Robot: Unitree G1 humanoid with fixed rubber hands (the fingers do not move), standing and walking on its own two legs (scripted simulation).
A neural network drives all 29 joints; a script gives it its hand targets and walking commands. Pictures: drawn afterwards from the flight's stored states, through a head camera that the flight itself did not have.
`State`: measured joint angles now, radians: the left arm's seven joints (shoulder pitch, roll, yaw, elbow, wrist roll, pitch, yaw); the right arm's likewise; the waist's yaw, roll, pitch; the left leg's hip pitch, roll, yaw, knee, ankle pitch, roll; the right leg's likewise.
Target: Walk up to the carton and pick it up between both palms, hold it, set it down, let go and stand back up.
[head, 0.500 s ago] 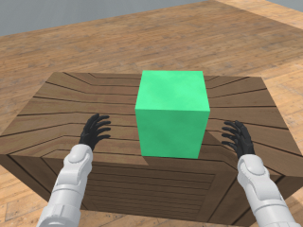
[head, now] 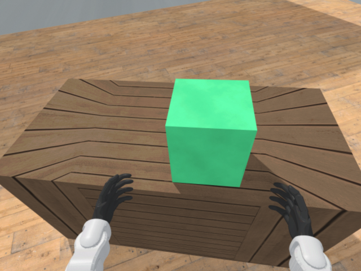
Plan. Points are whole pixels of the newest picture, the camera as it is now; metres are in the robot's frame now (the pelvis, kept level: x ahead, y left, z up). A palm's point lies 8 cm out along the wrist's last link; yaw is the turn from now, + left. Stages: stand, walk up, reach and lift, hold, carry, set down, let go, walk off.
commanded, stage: set down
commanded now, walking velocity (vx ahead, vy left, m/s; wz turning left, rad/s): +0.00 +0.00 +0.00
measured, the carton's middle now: (208, 134) +0.50 -0.02 -0.01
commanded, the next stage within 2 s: let go in 0.28 s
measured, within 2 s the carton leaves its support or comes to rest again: neither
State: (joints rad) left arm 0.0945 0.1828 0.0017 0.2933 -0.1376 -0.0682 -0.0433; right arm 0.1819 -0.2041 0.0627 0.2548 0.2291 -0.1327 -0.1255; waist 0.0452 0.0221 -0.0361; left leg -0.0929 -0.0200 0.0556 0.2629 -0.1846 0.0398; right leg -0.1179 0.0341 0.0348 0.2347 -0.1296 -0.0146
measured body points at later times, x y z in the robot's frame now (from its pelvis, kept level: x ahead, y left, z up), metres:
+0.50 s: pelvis +0.00 +0.00 -0.01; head +0.01 -0.01 +0.44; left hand +0.18 +0.21 -0.06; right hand +0.19 -0.21 -0.07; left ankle -0.03 +0.09 -0.75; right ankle +0.00 -0.11 -0.75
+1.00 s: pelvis +0.01 -0.02 -0.01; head +0.04 +0.00 +0.44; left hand +0.16 +0.22 -0.10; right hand +0.18 -0.24 -0.10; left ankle -0.03 +0.09 -0.75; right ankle +0.00 -0.11 -0.75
